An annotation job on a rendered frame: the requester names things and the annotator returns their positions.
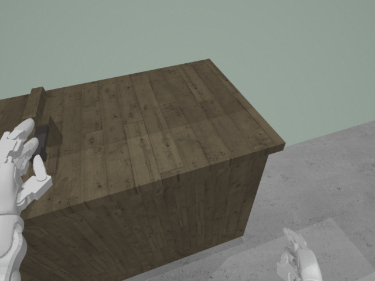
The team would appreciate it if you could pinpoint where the counter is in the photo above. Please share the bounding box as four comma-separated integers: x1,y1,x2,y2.
0,59,286,281

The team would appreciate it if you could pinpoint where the robot left hand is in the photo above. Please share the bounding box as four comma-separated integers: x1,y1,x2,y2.
0,118,53,216

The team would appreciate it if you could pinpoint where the robot right hand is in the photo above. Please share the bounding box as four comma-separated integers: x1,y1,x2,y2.
277,227,323,281

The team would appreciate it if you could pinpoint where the tap lever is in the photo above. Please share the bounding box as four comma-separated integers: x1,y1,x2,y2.
30,125,49,164

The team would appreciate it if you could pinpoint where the left robot forearm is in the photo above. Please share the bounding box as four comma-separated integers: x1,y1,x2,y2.
0,214,27,281

